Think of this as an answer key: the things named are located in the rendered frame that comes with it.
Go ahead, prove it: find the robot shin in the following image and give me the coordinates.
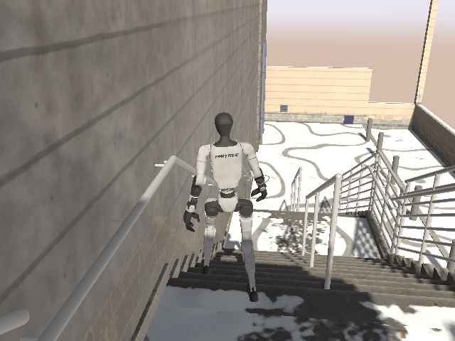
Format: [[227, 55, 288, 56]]
[[243, 240, 256, 292], [203, 227, 213, 266]]

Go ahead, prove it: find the robot left upper arm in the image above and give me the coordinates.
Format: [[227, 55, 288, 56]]
[[196, 144, 210, 186]]

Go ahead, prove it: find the right robot hand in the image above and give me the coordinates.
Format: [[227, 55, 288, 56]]
[[251, 188, 267, 202]]

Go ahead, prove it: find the right robot shin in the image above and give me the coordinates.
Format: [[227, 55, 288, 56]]
[[243, 240, 256, 292]]

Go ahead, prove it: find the left robot shin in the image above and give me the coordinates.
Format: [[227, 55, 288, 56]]
[[203, 227, 213, 266]]

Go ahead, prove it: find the left robot forearm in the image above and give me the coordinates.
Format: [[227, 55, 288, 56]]
[[186, 175, 202, 212]]

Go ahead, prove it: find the right robot forearm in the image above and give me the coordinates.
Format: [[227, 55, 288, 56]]
[[255, 168, 267, 191]]

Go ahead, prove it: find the left robot hand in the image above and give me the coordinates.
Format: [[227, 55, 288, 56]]
[[183, 210, 200, 232]]

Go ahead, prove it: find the robot right upper arm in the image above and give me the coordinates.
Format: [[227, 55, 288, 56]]
[[240, 142, 262, 178]]

